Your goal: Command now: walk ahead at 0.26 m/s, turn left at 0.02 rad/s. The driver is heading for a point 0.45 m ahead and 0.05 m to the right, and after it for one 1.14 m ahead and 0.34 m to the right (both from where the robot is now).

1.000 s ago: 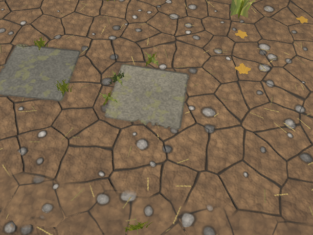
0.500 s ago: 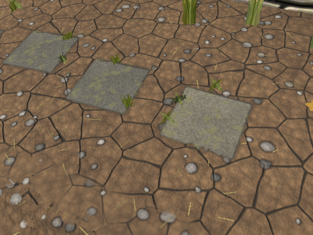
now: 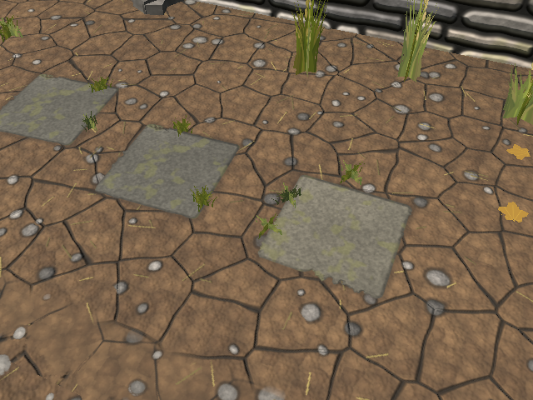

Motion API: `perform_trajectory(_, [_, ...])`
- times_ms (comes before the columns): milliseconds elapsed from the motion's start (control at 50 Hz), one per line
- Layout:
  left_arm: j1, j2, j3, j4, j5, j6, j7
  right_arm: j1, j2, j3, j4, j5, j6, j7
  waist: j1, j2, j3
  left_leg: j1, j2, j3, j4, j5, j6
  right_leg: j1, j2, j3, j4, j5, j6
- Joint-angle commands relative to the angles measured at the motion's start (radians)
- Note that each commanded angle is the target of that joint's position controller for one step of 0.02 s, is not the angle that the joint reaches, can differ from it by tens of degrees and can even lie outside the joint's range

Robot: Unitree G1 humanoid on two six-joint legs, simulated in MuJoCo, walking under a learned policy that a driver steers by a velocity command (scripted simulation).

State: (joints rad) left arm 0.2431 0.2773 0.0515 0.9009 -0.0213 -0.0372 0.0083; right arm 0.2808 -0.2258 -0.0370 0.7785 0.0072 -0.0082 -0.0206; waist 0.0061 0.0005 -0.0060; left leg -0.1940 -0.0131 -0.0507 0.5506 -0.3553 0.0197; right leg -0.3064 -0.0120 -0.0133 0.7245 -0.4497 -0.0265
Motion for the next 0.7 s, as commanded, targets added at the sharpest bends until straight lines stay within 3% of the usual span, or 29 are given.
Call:
perform_trajectory(20, [-0.062, 0.07, 0.016, -0.081, -0.016, -0.057, -0.022, -0.042, -0.183, -0.049, -0.057, 0.018, -0.027, -0.004, 0.007, 0.174, 0.129, -0.045, 0.276, -0.377, -0.339, -0.288, 0.186, -0.127, -0.036, 0.013, -0.056, -0.042, -0.068])
perform_trajectory(40, [0.006, 0.057, 0.014, -0.045, -0.004, -0.066, -0.025, -0.082, -0.179, -0.047, -0.059, 0.028, -0.023, 0.003, 0.049, 0.154, 0.094, -0.111, 0.216, -0.28, -0.301, -0.214, 0.152, 0.045, -0.004, -0.028, -0.184, 0.079, -0.074])
perform_trajectory(60, [0.098, 0.067, 0.023, 0.005, 0.006, -0.068, -0.027, -0.102, -0.16, -0.043, -0.064, 0.024, -0.021, 0.006, 0.085, 0.127, 0.058, -0.183, 0.157, -0.201, -0.227, -0.142, 0.12, 0.214, 0.027, -0.042, -0.234, 0.202, -0.058])
perform_trajectory(80, [0.197, 0.1, 0.034, 0.038, 0.015, -0.068, -0.027, -0.124, -0.11, -0.029, -0.076, 0.012, -0.024, 0.008, 0.116, 0.034, 0.027, -0.272, 0.086, -0.105, -0.044, -0.061, 0.074, 0.342, -0.042, 0.075, -0.28, 0.175, -0.063])
perform_trajectory(100, [0.285, 0.22, 0.059, 0.042, 0.017, -0.073, -0.026, -0.138, -0.056, -0.016, -0.12, 0.008, -0.037, 0.005, 0.124, -0.265, 0.004, -0.458, -0.044, 0.047, 0.288, -0.092, -0.008, 0.446, -0.268, 0.478, -0.462, 0.005, -0.167])
perform_trajectory(120, [0.278, 0.207, 0.048, 0.028, 0.03, -0.08, -0.033, -0.153, -0.121, -0.033, -0.134, 0.027, -0.055, 0.001, 0.123, -0.274, 0.03, -0.584, -0.043, -0.028, 0.473, -0.232, -0.007, 0.426, -0.384, 0.726, -0.557, -0.087, -0.267])
perform_trajectory(140, [0.205, 0.156, 0.031, 0.004, 0.028, -0.085, -0.027, -0.126, -0.142, -0.039, -0.118, 0.04, -0.067, 0.008, 0.081, -0.178, 0.089, -0.65, 0.02, -0.069, 0.562, -0.159, 0.012, 0.408, -0.373, 0.663, -0.548, -0.123, -0.259])
perform_trajectory(160, [0.163, 0.127, 0.022, -0.014, 0.024, -0.086, -0.024, -0.107, -0.137, -0.037, -0.095, 0.036, -0.074, 0.015, 0.063, -0.132, 0.104, -0.666, 0.056, -0.053, 0.572, -0.055, 0.028, 0.398, -0.325, 0.558, -0.546, -0.108, -0.224])
perform_trajectory(180, [0.142, 0.13, 0.019, -0.021, 0.023, -0.086, -0.025, -0.114, -0.134, -0.04, -0.086, 0.023, -0.08, 0.018, 0.055, -0.097, 0.109, -0.676, 0.081, -0.036, 0.547, 0.029, 0.036, 0.391, -0.297, 0.483, -0.556, -0.033, -0.195])
perform_trajectory(220, [0.155, 0.087, 0.0, -0.015, 0.027, -0.08, -0.026, -0.14, -0.127, -0.045, -0.083, 0.01, -0.079, 0.028, 0.051, -0.096, 0.092, -0.621, 0.107, -0.011, 0.481, 0.146, 0.032, 0.37, -0.238, 0.337, -0.568, 0.203, -0.15])
perform_trajectory(260, [0.192, 0.088, -0.004, -0.002, 0.026, -0.074, -0.021, -0.155, -0.1, -0.04, -0.084, 0.007, -0.073, 0.036, 0.053, -0.097, 0.068, -0.605, 0.101, 0.025, 0.426, 0.214, 0.01, 0.376, -0.21, 0.24, -0.566, 0.418, -0.148])
perform_trajectory(280, [0.201, 0.108, 0.002, 0.0, 0.017, -0.066, -0.017, -0.172, -0.093, -0.038, -0.095, 0.005, -0.073, 0.036, 0.054, -0.091, 0.068, -0.596, 0.1, 0.037, 0.388, 0.235, -0.001, 0.367, -0.204, 0.212, -0.575, 0.484, -0.151])
perform_trajectory(320, [0.199, 0.116, 0.001, -0.001, 0.02, -0.055, -0.007, -0.242, -0.073, -0.028, -0.118, 0.009, -0.075, 0.04, 0.063, -0.074, 0.087, -0.564, 0.091, 0.055, 0.264, 0.308, -0.018, 0.326, -0.184, 0.152, -0.593, 0.53, -0.145])
perform_trajectory(360, [0.207, 0.123, 0.0, 0.004, 0.011, -0.057, 0.003, -0.311, -0.062, -0.021, -0.143, 0.013, -0.082, 0.039, 0.079, -0.07, 0.112, -0.504, 0.073, 0.077, 0.136, 0.4, -0.025, 0.279, -0.168, 0.112, -0.619, 0.534, -0.132])
perform_trajectory(420, [0.243, 0.125, 0.001, 0.025, 0.005, -0.056, 0.006, -0.383, -0.068, -0.017, -0.171, 0.02, -0.088, 0.051, 0.094, -0.085, 0.143, -0.451, 0.055, 0.086, 0.029, 0.457, -0.015, 0.285, -0.187, 0.094, -0.631, 0.513, -0.14])
perform_trajectory(480, [0.243, 0.135, 0.009, 0.039, -0.002, -0.047, 0.007, -0.417, -0.093, -0.021, -0.195, 0.024, -0.096, 0.066, 0.072, -0.092, 0.148, -0.445, 0.048, 0.073, -0.036, 0.41, 0.024, 0.384, -0.233, 0.09, -0.584, 0.623, -0.131])
perform_trajectory(520, [0.233, 0.165, 0.023, 0.033, 0.009, -0.032, 0.007, -0.36, -0.132, -0.035, -0.182, 0.017, -0.097, 0.074, 0.022, -0.129, 0.072, -0.331, 0.007, 0.1, -0.038, 0.319, 0.062, 0.441, -0.242, 0.072, -0.461, 0.915, -0.118])
perform_trajectory(540, [0.222, 0.18, 0.027, 0.029, 0.007, -0.02, 0.005, -0.261, -0.158, -0.051, -0.154, 0.017, -0.09, 0.07, -0.031, -0.139, -0.005, -0.202, -0.026, 0.132, -0.036, 0.284, 0.087, 0.447, -0.233, 0.053, -0.347, 1.097, -0.115])
perform_trajectory(560, [0.212, 0.165, 0.021, 0.021, 0.011, -0.011, 0.004, -0.09, -0.197, -0.073, -0.104, 0.019, -0.084, 0.06, -0.115, -0.122, -0.107, 0.058, -0.026, 0.128, -0.048, 0.311, 0.121, 0.348, -0.193, 0.036, -0.146, 1.141, -0.09])
perform_trajectory(580, [0.208, 0.123, 0.002, -0.008, 0.03, -0.011, 0.005, 0.114, -0.262, -0.091, -0.063, 0.003, -0.077, 0.043, -0.182, -0.009, -0.264, 0.422, 0.183, -0.111, -0.008, 0.279, 0.186, 0.08, -0.136, 0.027, 0.177, 0.792, -0.064])
perform_trajectory(600, [0.366, -0.042, -0.04, -0.013, 0.021, -0.035, -0.005, 0.135, -0.307, -0.091, -0.044, -0.009, -0.084, 0.051, -0.081, 0.263, -0.428, 0.709, 0.442, -0.632, -0.14, 0.036, 0.346, -0.285, 0.063, 0.08, 0.52, -0.097, -0.012])
perform_trajectory(620, [0.266, 0.106, -0.004, -0.006, -0.015, -0.058, -0.011, 0.119, -0.201, -0.069, -0.043, -0.005, -0.085, 0.047, -0.133, 0.16, -0.351, 0.601, 0.415, -0.675, -0.252, -0.102, 0.303, -0.377, 0.019, 0.186, 0.62, -0.108, -0.022])
perform_trajectory(640, [0.147, 0.155, 0.016, -0.052, -0.04, -0.067, -0.01, 0.035, -0.171, -0.056, -0.042, -0.001, -0.088, 0.04, -0.114, 0.127, -0.16, 0.431, 0.381, -0.491, -0.283, -0.061, 0.246, -0.425, -0.028, 0.152, 0.615, -0.013, -0.029])
perform_trajectory(660, [0.1, 0.14, 0.015, -0.062, -0.035, -0.069, -0.002, -0.034, -0.15, -0.049, -0.04, -0.002, -0.093, 0.04, -0.076, 0.047, -0.08, 0.273, 0.343, -0.363, -0.316, 0.055, 0.217, -0.383, -0.078, 0.13, 0.571, 0.08, -0.026])
perform_trajectory(680, [0.09, 0.124, 0.021, -0.059, -0.018, -0.061, 0.004, -0.079, -0.12, -0.042, -0.036, -0.009, -0.101, 0.044, -0.042, 0.039, -0.031, 0.159, 0.301, -0.259, -0.348, 0.142, 0.196, -0.339, -0.106, 0.127, 0.522, 0.134, -0.02])
perform_trajectory(700, [0.129, 0.102, 0.023, -0.05, -0.015, -0.044, 0.005, -0.106, -0.103, -0.038, -0.028, -0.02, -0.11, 0.046, -0.003, 0.073, -0.022, 0.084, 0.27, -0.176, -0.381, 0.181, 0.18, -0.271, -0.132, 0.137, 0.497, 0.172, -0.016])
